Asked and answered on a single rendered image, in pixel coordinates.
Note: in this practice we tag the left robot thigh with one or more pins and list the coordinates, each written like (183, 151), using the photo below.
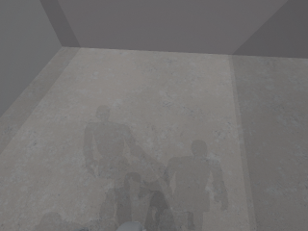
(131, 226)

